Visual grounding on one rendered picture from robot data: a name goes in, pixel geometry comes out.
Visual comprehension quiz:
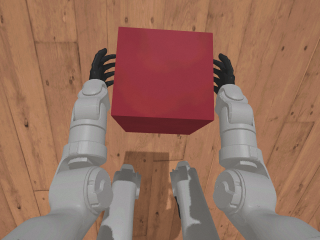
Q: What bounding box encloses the right robot shin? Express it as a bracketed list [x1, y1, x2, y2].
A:
[175, 160, 199, 204]

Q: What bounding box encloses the robot left upper arm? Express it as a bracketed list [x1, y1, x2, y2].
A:
[1, 166, 114, 240]

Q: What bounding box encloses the robot right hand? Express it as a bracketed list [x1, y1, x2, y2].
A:
[213, 53, 235, 94]

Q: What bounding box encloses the carton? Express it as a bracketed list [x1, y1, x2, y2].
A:
[111, 26, 215, 135]

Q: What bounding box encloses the left robot thigh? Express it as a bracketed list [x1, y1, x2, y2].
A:
[96, 168, 142, 240]

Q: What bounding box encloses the robot left forearm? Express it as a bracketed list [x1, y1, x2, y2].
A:
[48, 79, 111, 206]

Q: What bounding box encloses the robot right upper arm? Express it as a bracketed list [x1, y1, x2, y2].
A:
[212, 168, 320, 240]

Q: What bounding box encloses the robot right forearm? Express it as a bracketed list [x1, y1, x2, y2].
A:
[214, 84, 276, 193]

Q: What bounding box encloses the robot left hand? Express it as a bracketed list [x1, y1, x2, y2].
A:
[89, 48, 116, 88]

